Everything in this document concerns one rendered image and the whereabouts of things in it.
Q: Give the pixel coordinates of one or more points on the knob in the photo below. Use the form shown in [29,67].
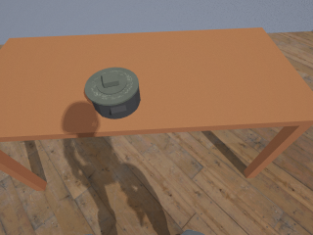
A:
[110,79]

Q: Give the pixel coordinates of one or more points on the table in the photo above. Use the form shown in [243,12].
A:
[189,80]

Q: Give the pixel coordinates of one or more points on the pot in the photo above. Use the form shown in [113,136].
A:
[122,110]

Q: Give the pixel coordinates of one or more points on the lid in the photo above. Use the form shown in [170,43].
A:
[113,95]

